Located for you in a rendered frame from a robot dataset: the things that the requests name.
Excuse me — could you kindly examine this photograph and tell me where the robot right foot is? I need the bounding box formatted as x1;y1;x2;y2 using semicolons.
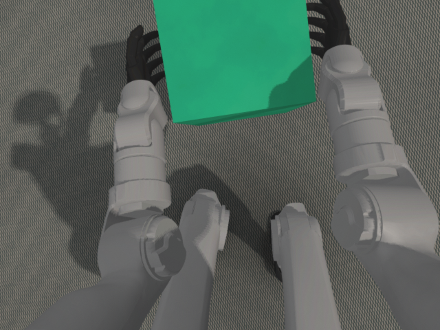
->
269;211;283;282

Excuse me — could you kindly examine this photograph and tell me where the robot left shin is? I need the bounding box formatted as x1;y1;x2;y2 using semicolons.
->
179;189;221;228

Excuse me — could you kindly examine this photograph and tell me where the right robot upper arm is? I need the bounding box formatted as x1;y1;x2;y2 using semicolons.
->
331;184;440;330

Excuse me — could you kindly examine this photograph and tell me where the left robot upper arm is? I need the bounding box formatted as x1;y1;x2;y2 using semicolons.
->
24;214;186;330

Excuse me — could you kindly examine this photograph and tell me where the carton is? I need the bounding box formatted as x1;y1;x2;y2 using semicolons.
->
153;0;316;126

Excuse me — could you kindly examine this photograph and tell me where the right robot forearm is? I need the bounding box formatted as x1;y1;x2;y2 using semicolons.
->
318;45;439;231

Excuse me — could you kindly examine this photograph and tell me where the robot left hand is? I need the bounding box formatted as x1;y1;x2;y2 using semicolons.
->
126;25;165;86

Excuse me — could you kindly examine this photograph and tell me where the left robot forearm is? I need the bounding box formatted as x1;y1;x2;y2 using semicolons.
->
99;80;172;243

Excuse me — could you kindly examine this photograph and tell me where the robot right hand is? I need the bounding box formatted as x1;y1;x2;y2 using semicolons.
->
306;0;351;59

